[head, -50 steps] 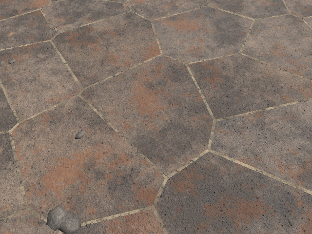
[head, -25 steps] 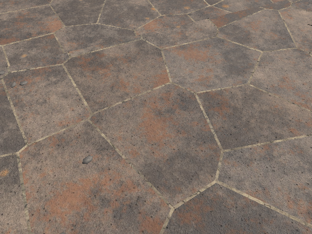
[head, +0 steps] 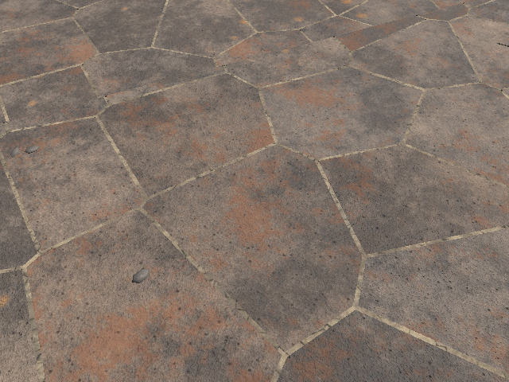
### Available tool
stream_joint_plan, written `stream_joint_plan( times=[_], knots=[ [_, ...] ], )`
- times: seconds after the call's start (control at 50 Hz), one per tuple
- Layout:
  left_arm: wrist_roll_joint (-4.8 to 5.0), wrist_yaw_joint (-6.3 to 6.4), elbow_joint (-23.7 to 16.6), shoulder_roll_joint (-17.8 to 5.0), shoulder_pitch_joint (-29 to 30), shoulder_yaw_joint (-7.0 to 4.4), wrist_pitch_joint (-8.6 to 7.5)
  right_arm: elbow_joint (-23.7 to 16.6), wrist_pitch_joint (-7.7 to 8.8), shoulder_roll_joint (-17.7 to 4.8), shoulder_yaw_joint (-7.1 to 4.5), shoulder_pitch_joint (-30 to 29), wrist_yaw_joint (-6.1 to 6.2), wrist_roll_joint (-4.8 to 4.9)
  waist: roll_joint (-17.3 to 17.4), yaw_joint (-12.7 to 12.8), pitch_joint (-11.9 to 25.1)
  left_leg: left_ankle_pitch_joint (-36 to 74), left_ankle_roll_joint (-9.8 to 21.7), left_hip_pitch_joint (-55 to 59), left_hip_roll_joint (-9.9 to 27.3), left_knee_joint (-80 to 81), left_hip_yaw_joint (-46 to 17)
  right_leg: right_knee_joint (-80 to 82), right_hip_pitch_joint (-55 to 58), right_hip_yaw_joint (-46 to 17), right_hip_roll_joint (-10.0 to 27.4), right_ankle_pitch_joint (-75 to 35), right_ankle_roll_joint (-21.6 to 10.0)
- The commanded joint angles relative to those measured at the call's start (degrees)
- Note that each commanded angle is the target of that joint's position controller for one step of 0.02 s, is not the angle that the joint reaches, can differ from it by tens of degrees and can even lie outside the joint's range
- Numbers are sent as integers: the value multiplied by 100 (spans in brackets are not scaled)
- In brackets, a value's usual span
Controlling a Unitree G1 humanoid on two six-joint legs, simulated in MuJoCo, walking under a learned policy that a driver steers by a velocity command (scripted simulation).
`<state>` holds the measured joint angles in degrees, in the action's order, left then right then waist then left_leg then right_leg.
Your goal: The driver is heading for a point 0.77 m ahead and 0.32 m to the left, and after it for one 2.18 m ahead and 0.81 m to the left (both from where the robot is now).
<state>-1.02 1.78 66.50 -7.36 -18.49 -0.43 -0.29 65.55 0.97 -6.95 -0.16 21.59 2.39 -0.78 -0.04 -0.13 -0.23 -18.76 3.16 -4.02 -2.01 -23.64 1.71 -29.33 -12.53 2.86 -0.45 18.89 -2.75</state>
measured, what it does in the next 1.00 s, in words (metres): walks ahead, turning left: right foot, then left foot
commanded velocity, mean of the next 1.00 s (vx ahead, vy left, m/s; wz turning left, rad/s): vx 0.43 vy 0.00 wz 0.40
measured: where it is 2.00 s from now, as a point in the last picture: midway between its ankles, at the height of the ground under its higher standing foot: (162, 270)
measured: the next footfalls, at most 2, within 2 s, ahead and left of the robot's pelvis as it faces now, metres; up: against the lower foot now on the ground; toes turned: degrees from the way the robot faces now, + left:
right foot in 0.22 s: +0.16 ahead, -0.13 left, +0.00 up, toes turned -2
left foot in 0.72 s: +0.45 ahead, +0.06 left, +0.00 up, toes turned +23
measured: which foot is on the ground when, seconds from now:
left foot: down 0.00-0.22, up 0.24-0.70, down 0.72-1.00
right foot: up 0.00-0.20, down 0.22-0.72, up 0.74-1.00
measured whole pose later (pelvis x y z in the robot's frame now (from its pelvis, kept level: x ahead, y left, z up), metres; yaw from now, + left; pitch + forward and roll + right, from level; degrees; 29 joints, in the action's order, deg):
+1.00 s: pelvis +0.45 +0.04 +0.00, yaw +27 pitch +1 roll +0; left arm -2.7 -0.8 45.6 -12.7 -5.2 -2.9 -2.3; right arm 54.3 3.4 -13.9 -4.5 20.4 -0.2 0.1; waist -1.4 -2.7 -2.8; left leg -11.1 9.2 -6.6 -9.6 -17.4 -1.7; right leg -56.5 -38.3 -2.5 8.3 10.2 2.3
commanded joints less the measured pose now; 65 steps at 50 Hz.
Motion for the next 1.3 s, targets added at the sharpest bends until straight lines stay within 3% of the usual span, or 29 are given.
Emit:
stream_joint_plan(
  times=[0.02, 0.08, 0.14, 0.2, 0.22, 0.24, 0.26, 0.28, 0.3, 0.34, 0.4, 0.52, 0.58, 0.66, 0.7, 0.72, 0.74, 0.76, 0.8, 0.82, 0.86, 0.94, 1.04, 1.16, 1.2, 1.24, 1.26, 1.28, 1.3],
  knots=[
    [-127, -102, -494, -229, 417, -54, -90, 87, -27, -870, -245, 999, -1, -2, 871, -347, -1508, -2829, 1041, -511, 1849, 1726, -2350, -1027, -1752, 241, 58, 641, -128],
    [-83, -204, -857, -456, 794, -153, -271, 56, 116, -891, -298, 1052, -30, -114, 599, -334, -1439, -1553, 1228, 174, 2081, 1735, -2413, -1710, -2603, -58, 387, 679, -168],
    [14, -282, -1069, -526, 862, -237, -413, -60, 234, -894, -314, 805, -59, -69, 517, -156, -1139, -337, 1028, 89, 1749, 1454, -1836, -1059, -1935, 29, 321, 309, -105],
    [87, -275, -711, -461, -478, -336, -435, -254, 284, -978, -337, 254, -101, 21, 299, 565, -729, 596, 673, -1484, 1124, 436, -1127, 83, 820, 433, -225, -550, -29],
    [40, -202, -525, -777, -1258, -469, -467, -323, 348, -859, -297, 183, -140, 13, -203, 912, -329, 805, 461, -2196, 699, -708, -696, 424, 2056, -141, 209, -238, -77],
    [-59, -123, -491, -1512, -2052, -633, -481, -614, 389, -341, -162, 150, -186, 64, -1722, 1114, 223, -410, 133, -3116, -66, -2782, 146, 1691, 2799, -2517, 1895, 1646, -444],
    [-57, -93, -388, -1449, -2038, -605, -368, -730, 340, -640, -262, 99, -227, -67, -1594, 879, 193, -1183, 220, -3434, -48, -4124, -186, 2291, 2183, -3942, 2458, 2374, -815],
    [-59, -83, -654, -1172, -1134, -508, -336, -787, 291, -652, -282, -58, -275, -119, -686, 413, -421, -673, 329, -3586, 388, -4592, -423, 2265, 1456, -3440, 2391, 2598, -738],
    [-20, -112, -867, -996, -496, -456, -376, -787, 291, -506, -263, -120, -329, -101, -197, 225, -723, -105, 336, -3480, 572, -4522, -514, 2297, 895, -2714, 2183, 1842, -632],
    [-4, -93, -937, -746, -213, -349, -489, -778, 241, -388, -294, -23, -362, -97, -182, -38, -732, 393, 276, -3178, 723, -4264, -457, 2312, 597, -1471, 1749, 327, -398],
    [9, -36, -786, -647, -645, -283, -600, -929, 112, -437, -356, -247, -413, -93, -312, -62, -543, 850, 228, -3481, 666, -4261, -238, 2134, 1008, -486, 1515, -1423, -275],
    [-14, 9, -731, -604, -908, -205, -659, -1563, 55, -352, -294, -1722, -525, -74, -391, 50, -813, 1669, 142, -3703, 520, -2694, 280, 2073, 972, 599, 1316, -3043, -262],
    [7, 56, -670, -784, -1055, -230, -663, -1831, 53, -378, -252, -2269, -575, -83, -420, 113, -868, 1728, 267, -3170, 356, -1619, 715, 1998, 1141, 927, 1405, -3836, -254],
    [0, 142, -674, -1114, -992, -336, -590, -1692, 48, -718, -386, -1506, -514, -120, -679, -335, -230, 1038, 772, -2033, -223, -1381, 1048, 431, 1802, 1294, 1537, -6890, -200],
    [-7, 74, -826, -1280, -794, -408, -507, -1361, 83, -1033, -550, -363, -462, -159, -669, -816, 420, 722, 1088, -647, -433, -907, 815, -1519, 1439, 1238, 1598, -6291, -282],
    [0, 2, -967, -1290, -648, -430, -493, -1237, 99, -1388, -706, 189, -395, -207, -217, -1149, 740, 192, 1329, 386, 64, -358, -25, -3235, 479, 1299, 1353, -4573, -171],
    [44, -110, -1390, -626, -744, -348, -511, -1420, 42, -1924, -841, -177, -365, -164, 1275, -561, 1149, 154, 2122, 2007, 1798, 37, -3205, -5573, -2050, 957, 75, 966, 170],
    [81, -175, -1702, -1002, -170, -384, -593, -1462, -31, -2016, -836, 7, -358, -80, 466, -730, 1384, -242, 2446, 2003, 2088, 848, -4372, -6065, -2870, -341, -95, 790, 110],
    [88, -185, -1816, -1029, 173, -361, -719, -1436, 22, -1432, -679, -534, -275, -8, -343, -273, 63, 476, 1919, 555, 1887, 1190, -3133, -5000, -2968, -495, 541, -109, 52],
    [11, -158, -1812, -997, 190, -368, -664, -1450, 98, -1276, -622, -713, -248, -10, -518, -38, -90, 1199, 1690, 50, 1564, 1185, -2658, -4530, -2592, -553, 696, -171, 109],
    [-168, -174, -1774, -883, -54, -351, -422, -1482, 242, -1178, -553, -763, -213, 49, -414, 202, -37, 2181, 1568, -484, 1193, 1190, -2050, -4056, -2010, -556, 772, -121, 278],
    [-190, -248, -2128, -881, 655, -336, -205, -1417, 353, -1443, -584, -251, -236, 99, -33, 78, -191, 2695, 1348, -617, 831, 1263, -1655, -3089, -2367, -315, 789, -697, 537],
    [-150, -298, -2599, -975, 1820, -310, -163, -1417, 299, -1460, -576, 456, -245, 83, 286, -385, -216, 2989, 962, 140, 744, 1107, -1821, -1954, -3012, -283, 591, -1665, 568],
    [-78, -362, -3089, -1004, 2758, -197, -270, -1498, 268, -1561, -577, 842, -163, -13, 474, -648, -286, 3666, 1004, 874, 864, 644, -2148, -801, -2936, -250, 204, -1656, 405],
    [-44, -344, -3114, -1127, 2496, -211, -328, -1595, 277, -1671, -604, 631, -117, -23, 559, -428, -242, 3937, 841, 763, 919, 431, -2248, -309, -2194, -329, 97, -1525, 267],
    [-14, -237, -2803, -1424, 1354, -328, -394, -1726, 322, -1845, -643, 234, -157, -23, 532, 112, 243, 5051, 552, 313, 706, -516, -2122, 11, -429, -231, -210, -1148, 61],
    [-37, -155, -2609, -1596, 484, -400, -464, -1772, 370, -1856, -646, 82, -219, 28, 312, 582, 719, 4748, 422, -148, 395, -1631, -1907, 320, 812, -367, 30, -1392, -94],
    [-201, -41, -2575, -2009, -440, -490, -490, -1985, 413, -1376, -519, 149, -270, 95, -277, 842, 1633, 2776, 343, -966, 45, -3239, -1570, 356, 2196, -1667, 1382, -231, -325],
    [-312, -61, -2628, -2443, -235, -573, -434, -2118, 363, -904, -431, 999, -243, 305, -1735, 238, 2196, -1490, 161, -2671, -789, -4748, -1014, 997, 3259, -4412, 2859, -262, -1036]
  ],
)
